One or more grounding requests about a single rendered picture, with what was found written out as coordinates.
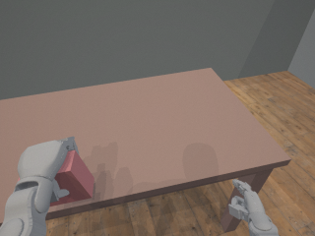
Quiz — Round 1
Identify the left robot hand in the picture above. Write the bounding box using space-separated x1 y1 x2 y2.
17 136 80 203

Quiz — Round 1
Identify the sponge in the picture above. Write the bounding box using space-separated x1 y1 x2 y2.
18 150 95 207

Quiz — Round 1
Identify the right robot forearm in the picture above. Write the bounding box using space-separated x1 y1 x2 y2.
247 211 280 236

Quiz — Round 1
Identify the left robot forearm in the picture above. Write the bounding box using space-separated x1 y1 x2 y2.
0 176 54 236

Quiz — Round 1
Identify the table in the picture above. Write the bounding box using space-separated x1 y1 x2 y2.
0 68 291 233

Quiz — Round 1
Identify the right robot hand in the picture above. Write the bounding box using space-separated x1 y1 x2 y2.
228 179 266 222

